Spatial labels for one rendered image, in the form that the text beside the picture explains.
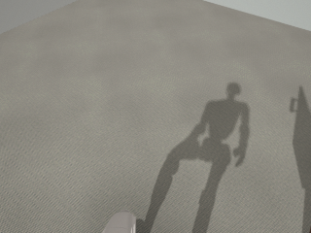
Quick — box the robot left thigh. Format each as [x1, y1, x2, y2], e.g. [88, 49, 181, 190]
[102, 212, 136, 233]

